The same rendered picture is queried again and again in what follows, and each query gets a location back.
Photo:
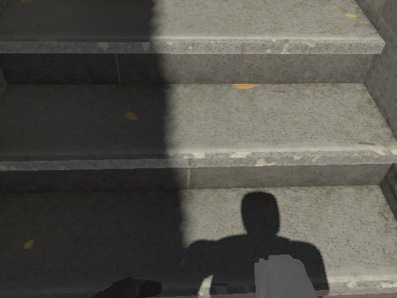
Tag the robot right thigh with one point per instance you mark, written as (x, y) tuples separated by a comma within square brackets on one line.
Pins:
[(281, 276)]

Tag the left robot hand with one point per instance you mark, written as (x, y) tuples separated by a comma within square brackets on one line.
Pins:
[(131, 288)]

